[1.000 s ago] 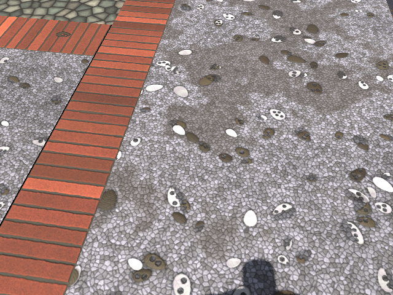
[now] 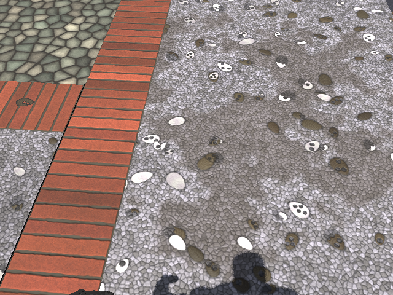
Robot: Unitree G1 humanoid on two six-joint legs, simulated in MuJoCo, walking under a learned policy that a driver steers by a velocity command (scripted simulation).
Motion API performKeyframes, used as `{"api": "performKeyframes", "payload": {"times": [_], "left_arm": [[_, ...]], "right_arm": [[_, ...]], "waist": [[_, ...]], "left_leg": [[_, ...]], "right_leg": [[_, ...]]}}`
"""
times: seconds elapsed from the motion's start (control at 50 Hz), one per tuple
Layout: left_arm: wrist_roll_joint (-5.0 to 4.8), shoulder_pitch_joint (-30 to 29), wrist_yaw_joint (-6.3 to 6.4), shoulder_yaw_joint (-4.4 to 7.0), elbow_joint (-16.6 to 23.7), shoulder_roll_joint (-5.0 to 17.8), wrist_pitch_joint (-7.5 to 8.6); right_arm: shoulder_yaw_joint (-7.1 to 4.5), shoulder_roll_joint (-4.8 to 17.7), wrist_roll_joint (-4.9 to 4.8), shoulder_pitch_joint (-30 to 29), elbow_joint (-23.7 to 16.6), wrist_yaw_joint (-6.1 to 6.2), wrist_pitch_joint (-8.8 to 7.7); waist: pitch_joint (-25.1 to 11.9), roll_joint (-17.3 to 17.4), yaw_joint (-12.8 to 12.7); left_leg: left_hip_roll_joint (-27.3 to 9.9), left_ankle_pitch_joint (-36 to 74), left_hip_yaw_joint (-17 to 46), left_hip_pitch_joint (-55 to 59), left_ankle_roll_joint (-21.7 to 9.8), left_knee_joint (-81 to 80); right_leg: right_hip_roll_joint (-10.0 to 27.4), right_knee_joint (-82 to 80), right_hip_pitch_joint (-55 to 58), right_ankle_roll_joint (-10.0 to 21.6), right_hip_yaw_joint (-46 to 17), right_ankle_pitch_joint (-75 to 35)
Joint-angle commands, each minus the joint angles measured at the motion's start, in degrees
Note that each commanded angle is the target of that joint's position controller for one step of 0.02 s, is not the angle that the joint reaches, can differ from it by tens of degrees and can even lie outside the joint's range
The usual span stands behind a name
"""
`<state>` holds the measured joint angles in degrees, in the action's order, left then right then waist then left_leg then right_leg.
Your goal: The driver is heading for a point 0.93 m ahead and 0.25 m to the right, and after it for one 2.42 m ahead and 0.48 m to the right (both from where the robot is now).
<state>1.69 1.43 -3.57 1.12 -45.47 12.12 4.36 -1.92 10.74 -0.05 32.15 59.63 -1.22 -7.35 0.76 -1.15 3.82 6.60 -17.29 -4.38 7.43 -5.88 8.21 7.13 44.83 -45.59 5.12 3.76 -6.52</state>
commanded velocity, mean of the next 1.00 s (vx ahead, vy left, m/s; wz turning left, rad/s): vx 0.99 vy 0.00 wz -0.38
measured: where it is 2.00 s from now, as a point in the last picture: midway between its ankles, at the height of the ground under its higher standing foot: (223, 119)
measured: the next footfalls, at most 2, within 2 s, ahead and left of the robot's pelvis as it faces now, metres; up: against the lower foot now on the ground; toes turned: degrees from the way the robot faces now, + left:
right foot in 0.14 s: +0.35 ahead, -0.08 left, +0.00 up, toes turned -3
left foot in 0.60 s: +0.81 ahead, +0.11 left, +0.00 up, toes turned -3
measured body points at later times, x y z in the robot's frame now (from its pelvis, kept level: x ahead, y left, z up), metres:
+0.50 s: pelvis +0.48 -0.01 +0.00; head +0.52 -0.01 +0.44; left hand +0.37 +0.23 -0.14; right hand +0.73 -0.21 -0.08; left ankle +0.72 +0.14 -0.68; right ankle +0.31 -0.08 -0.73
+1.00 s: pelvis +0.96 -0.03 -0.02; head +0.98 -0.05 +0.43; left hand +1.27 +0.08 -0.09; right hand +0.79 -0.24 -0.16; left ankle +0.77 +0.11 -0.73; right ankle +1.13 -0.16 -0.70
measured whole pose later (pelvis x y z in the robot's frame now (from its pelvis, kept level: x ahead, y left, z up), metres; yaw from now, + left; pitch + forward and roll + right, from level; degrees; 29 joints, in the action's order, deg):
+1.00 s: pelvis +0.96 -0.03 -0.02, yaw -23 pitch +0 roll +2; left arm 1.6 -1.1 -4.5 1.4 -40.5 15.4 1.8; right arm -1.9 12.9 0.8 28.7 56.4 0.9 -6.4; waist 2.8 -1.7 2.7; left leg 0.4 -25.8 -20.9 14.2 2.6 16.2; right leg 1.2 42.6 -40.8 10.2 10.4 -3.3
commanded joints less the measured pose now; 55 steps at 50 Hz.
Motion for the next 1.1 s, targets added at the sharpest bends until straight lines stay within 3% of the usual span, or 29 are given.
{"api": "performKeyframes", "payload": {"times": [0.02, 0.08, 0.12, 0.14, 0.16, 0.18, 0.2, 0.24, 0.28, 0.32, 0.4, 0.44, 0.52, 0.56, 0.58, 0.6, 0.62, 0.64, 0.66, 0.68, 0.76, 0.84, 0.94, 1.0, 1.02, 1.04, 1.06, 1.08, 1.1], "left_arm": [[-0.83, -7.3, -0.09, -0.59, 4.6, 1.7, 0.59], [-0.56, -3.8, 1.11, 0.53, 4.1, 5.3, 0.58], [-0.66, 14.3, 2.61, 2.39, -0.9, 9.2, 0.54], [0.18, 25.2, 3.62, 3.64, -4.0, 11.7, 0.36], [1.82, 30.7, 4.43, 5.06, -4.9, 16.5, 0.18], [1.65, 28.1, 3.15, 5.43, -5.2, 15.9, 0.15], [0.69, 22.2, 2.43, 5.01, -5.1, 11.8, 0.48], [0.75, 17.8, 2.06, 3.55, -6.2, 5.5, 1.55], [0.22, 18.1, 2.68, 2.38, -8.1, 3.3, 2.31], [-1.06, 20.1, 2.73, 2.34, -9.5, 4.2, 3.35], [-1.69, 22.9, 2.01, 2.24, -9.5, 5.7, 4.41], [-2.54, 25.4, 2.32, 2.34, -10.0, 7.2, 4.92], [-1.91, 27.6, 2.96, 2.77, -10.5, 12.0, 4.20], [-0.52, 27.0, 3.79, 3.39, -10.6, 14.8, 2.94], [-0.12, 24.7, 4.12, 3.62, -10.1, 15.4, 2.34], [0.38, 25.0, 4.01, 2.69, -8.3, 10.2, 2.38], [-3.71, 34.7, 3.30, 0.62, -6.4, -0.3, 2.33], [-3.76, 27.7, 3.93, 1.79, -5.2, 7.0, 2.22], [-3.25, 20.9, 3.81, 2.31, -4.2, 8.3, 1.85], [-2.62, 18.7, 3.33, 2.21, -4.0, 7.4, 1.36], [-0.50, 15.6, 1.24, 1.73, -0.9, 2.1, -2.26], [-0.60, 6.5, -0.28, 0.81, 4.0, 1.6, -3.25], [-0.44, -1.5, -1.48, 0.28, 7.6, 4.0, -2.85], [0.40, 11.0, -0.64, 1.50, 3.4, 7.5, -2.02], [0.51, 22.8, 0.16, 2.87, 0.2, 9.9, -1.73], [0.13, 29.6, 1.73, 4.30, -2.6, 11.5, -1.45], [-0.90, 25.1, 3.21, 5.99, -2.5, 16.4, -1.82], [-1.28, 20.5, 2.10, 6.88, 4.2, 23.5, -1.08], [-1.00, 18.5, 1.79, 7.55, 6.3, 21.6, -1.11]], "right_arm": [[-0.74, 8.4, -0.30, -0.9, -3.2, 0.79, -1.52], [-1.01, 11.6, 1.05, 0.0, -2.5, 1.86, -0.42], [-1.79, 14.2, 2.61, -2.2, -2.4, 2.98, 1.37], [-1.88, 13.7, 2.70, -4.9, -3.2, 3.01, 1.73], [-0.36, 5.9, 1.70, -3.4, -5.6, 1.89, 1.24], [0.00, 4.0, -1.68, 1.6, -6.8, 0.79, 0.02], [-0.56, 8.1, -1.05, -6.8, -8.6, 1.50, -0.19], [-0.28, 6.8, 0.08, -13.6, -10.2, 1.00, -0.06], [0.47, 3.6, 2.19, -12.2, -10.9, -0.48, 1.82], [0.86, 3.0, 2.88, -16.4, -12.9, -1.36, 2.89], [1.78, 4.3, 2.54, -30.5, -18.5, -2.15, 2.54], [2.52, 3.7, 1.82, -35.7, -20.5, -2.73, 2.00], [1.63, 7.9, 1.70, -36.7, -22.0, -1.17, 1.79], [-0.36, 12.4, 1.75, -24.2, -18.7, 0.42, 1.56], [-1.41, 14.4, 1.82, -11.7, -15.2, 1.29, 1.44], [-2.90, 19.3, 3.20, -1.5, -13.8, 2.49, 1.56], [-3.78, 22.4, 5.59, -3.6, -13.8, 1.88, 1.47], [-3.71, 17.5, 3.95, -7.8, -14.8, 0.98, 1.84], [-2.71, 12.7, 3.53, -12.9, -14.6, 0.83, 1.39], [-2.34, 10.3, 3.49, -14.5, -13.9, 0.62, 1.09], [-1.07, 5.3, 1.11, -11.9, -9.2, 0.51, -0.06], [-1.02, 5.6, 1.10, -12.6, -8.4, 0.17, -1.18], [-1.51, 11.3, 0.93, -9.2, -8.0, 1.75, -1.26], [-2.67, 15.8, 0.50, -9.5, -9.4, 3.74, 0.94], [-3.16, 17.0, 0.55, -11.7, -10.3, 3.81, 1.69], [-3.43, 16.5, 0.11, -13.1, -10.9, 3.04, 2.21], [-2.58, 10.7, 0.48, -12.2, -12.8, 2.03, 2.32], [-0.85, 8.5, -0.15, -9.5, -20.1, 2.29, -0.77], [-1.20, 11.6, -1.14, -14.4, -21.9, 2.29, -2.61]], "waist": [[9.2, 2.7, -2.0], [2.5, 6.7, -4.7], [-7.4, 9.0, -13.4], [-11.9, 8.1, -18.5], [-17.5, -3.6, -15.9], [-23.1, -14.6, -10.4], [-12.9, -5.6, -9.9], [-2.5, 4.5, -6.4], [0.6, 1.8, -1.8], [4.7, 0.6, -1.1], [9.0, 1.6, -3.5], [9.4, 0.8, -5.1], [5.3, -2.4, -4.6], [-4.0, -5.0, 1.4], [-9.8, -4.4, 7.8], [-18.3, 0.4, 9.9], [-26.3, 18.5, 1.0], [-22.6, 12.5, 2.4], [-11.4, 7.5, 1.4], [-6.8, 3.0, 0.3], [0.1, 6.1, -4.4], [5.0, 5.6, -5.6], [8.2, 3.8, -6.1], [0.4, 4.6, -12.2], [-5.6, 5.1, -17.3], [-8.7, 2.0, -18.9], [-4.6, -10.5, -12.6], [-19.0, -12.3, -7.6], [-26.0, -1.4, -10.1]], "left_leg": [[-14.7, 39.2, 4.0, -11.5, -2.7, -9.4], [-16.6, 72.2, 2.2, 2.7, -1.1, 3.5], [-18.1, 77.2, 1.8, 2.7, -1.1, 27.1], [-16.3, 65.4, 1.1, -6.9, -1.5, 43.6], [-9.1, 24.6, 1.2, -26.5, -1.5, 66.8], [-1.0, -8.4, 8.9, -44.6, -0.8, 81.0], [-6.4, -1.6, 10.3, -50.7, -2.6, 79.3], [-10.4, 3.6, 9.8, -47.6, -2.5, 71.9], [-12.7, 3.6, 9.8, -43.3, -1.0, 67.1], [-14.9, 4.4, 8.0, -46.8, 0.9, 63.4], [-14.5, 20.0, 1.3, -45.5, 2.2, 42.0], [-12.3, 28.1, -0.8, -36.2, 1.8, 31.6], [-7.4, 23.9, -1.1, -33.2, 0.4, 23.2], [-4.4, 14.1, 0.9, -20.0, -0.4, 22.6], [-6.7, 13.1, 2.4, -6.6, -0.5, 21.7], [-19.0, -4.1, 14.7, 7.1, -0.6, 25.1], [-35.3, -18.9, 44.2, 20.8, -5.8, 15.2], [-32.4, -25.0, 49.0, 15.2, -4.5, 7.3], [-29.7, -19.1, 36.6, 5.4, -2.9, 6.8], [-27.9, -8.8, 28.8, -1.8, -2.2, 6.0], [-23.1, 6.9, 8.5, -13.1, 1.8, 2.6], [-18.2, 21.5, -6.1, -17.8, 4.5, -0.8], [-18.8, 53.1, -14.6, -11.3, 6.5, 1.1], [-20.1, 76.9, -13.9, -7.0, 6.6, 22.8], [-21.5, 75.9, -12.2, -10.8, 6.2, 38.1], [-18.3, 52.0, -11.3, -17.2, 6.5, 55.8], [-6.8, -11.9, -10.1, -35.0, 8.3, 77.2], [-1.2, -19.3, 7.0, -50.9, 10.5, 92.9], [-3.4, -15.5, 15.2, -52.8, 8.7, 91.6]], "right_leg": [[-3.8, -10.4, 12.9, 1.4, 3.9, -5.8], [-10.5, -13.2, 18.3, 3.4, 6.3, 4.4], [-12.4, -14.5, 35.4, 5.5, 4.0, 12.1], [-8.2, -14.7, 49.2, 7.0, 0.3, 16.7], [7.1, -13.3, 64.6, 10.3, -19.4, 32.6], [15.9, -26.0, 73.3, 16.7, -51.5, 41.7], [12.2, -29.6, 66.1, 13.8, -44.5, 41.3], [8.4, -32.6, 48.4, 10.7, -29.8, 29.4], [4.5, -35.5, 37.9, 8.1, -22.1, 27.2], [3.0, -38.9, 34.0, 7.9, -17.9, 24.2], [-2.8, -42.7, 29.9, 6.1, -6.9, 4.3], [-1.9, -46.1, 28.0, 5.9, -7.3, -2.9], [1.5, -37.4, 46.5, 5.3, -8.6, -33.3], [1.9, -20.4, 50.6, 3.9, -9.8, -40.8], [0.1, -5.1, 44.5, 3.4, -9.1, -32.9], [-3.1, 14.7, 33.2, 3.8, -8.1, -13.7], [-10.6, 35.5, 12.4, 2.2, -8.0, 33.4], [-8.2, 38.5, 6.8, 3.7, -9.3, 28.5], [-5.0, 35.8, 4.4, 3.5, -8.6, 21.6], [-3.2, 33.5, 5.8, 3.3, -8.3, 19.5], [1.0, 30.7, 6.4, 2.1, -6.9, 18.1], [0.0, 21.9, 4.4, 1.8, -1.6, 6.3], [-4.7, 0.8, 11.1, 5.2, 7.0, 0.4], [-12.9, -5.3, 27.1, 6.3, 10.5, 3.6], [-14.1, -6.1, 39.8, 8.0, 7.6, 4.1], [-12.7, -11.6, 49.9, 9.2, 1.9, 1.0], [-3.7, -9.1, 57.4, 11.4, -9.6, -26.8], [8.7, -14.6, 73.9, 24.5, -41.5, -26.9], [11.5, -23.3, 73.3, 25.9, -49.1, -8.7]]}}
